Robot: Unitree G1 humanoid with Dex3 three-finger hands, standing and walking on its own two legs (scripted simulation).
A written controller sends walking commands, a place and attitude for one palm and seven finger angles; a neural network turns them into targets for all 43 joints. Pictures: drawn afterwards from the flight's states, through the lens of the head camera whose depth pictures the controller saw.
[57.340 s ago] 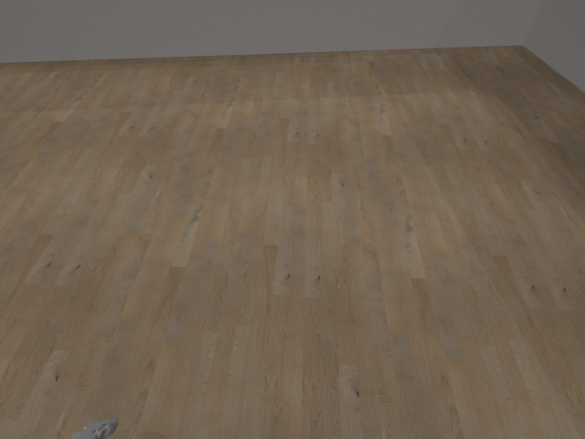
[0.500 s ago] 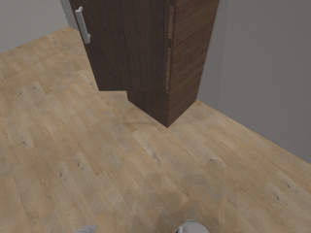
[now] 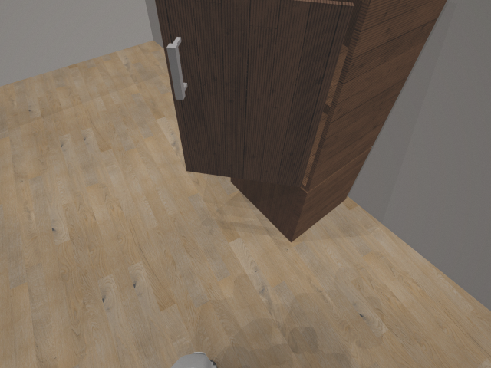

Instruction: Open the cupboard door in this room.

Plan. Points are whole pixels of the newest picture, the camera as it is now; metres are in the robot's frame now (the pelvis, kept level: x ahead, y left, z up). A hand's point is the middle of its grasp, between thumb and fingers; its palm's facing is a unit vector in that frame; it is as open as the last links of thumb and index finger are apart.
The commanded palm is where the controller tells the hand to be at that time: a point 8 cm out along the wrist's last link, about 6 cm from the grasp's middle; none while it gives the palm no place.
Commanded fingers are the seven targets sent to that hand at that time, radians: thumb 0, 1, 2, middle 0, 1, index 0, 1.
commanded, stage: take the last steps up to it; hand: left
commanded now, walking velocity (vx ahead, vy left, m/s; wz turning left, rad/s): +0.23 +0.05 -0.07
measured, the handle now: (179, 69) +0.74 +0.25 +0.07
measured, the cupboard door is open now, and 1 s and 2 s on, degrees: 42 42 42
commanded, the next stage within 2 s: come to a stop and stand still in 0.20 s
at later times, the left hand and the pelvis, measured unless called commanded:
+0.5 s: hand (156, 305) +0.24 +0.21 -0.17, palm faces -0.06 -0.97 -0.24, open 7.3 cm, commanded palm none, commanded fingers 0.00 0.90 0.90 -0.20 -0.30 -0.20 -0.30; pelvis +0.15 +0.03 -0.01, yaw -4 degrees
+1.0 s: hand (154, 340) +0.18 +0.20 -0.18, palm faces -0.03 -0.97 -0.26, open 7.3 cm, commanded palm none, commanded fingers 0.00 0.90 0.90 -0.20 -0.30 -0.20 -0.30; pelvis +0.14 +0.01 -0.01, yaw -3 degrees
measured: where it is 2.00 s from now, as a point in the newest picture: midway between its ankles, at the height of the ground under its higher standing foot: outside the picture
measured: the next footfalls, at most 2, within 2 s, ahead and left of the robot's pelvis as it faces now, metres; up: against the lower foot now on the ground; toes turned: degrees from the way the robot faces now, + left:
left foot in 0.04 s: +0.15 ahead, +0.13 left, +0.00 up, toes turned +1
right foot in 0.44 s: +0.15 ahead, -0.10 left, +0.00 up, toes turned -5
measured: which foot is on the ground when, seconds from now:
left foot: up 0.00-0.02, down 0.04-1.00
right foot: down 0.00-0.04, up 0.06-0.42, down 0.44-1.00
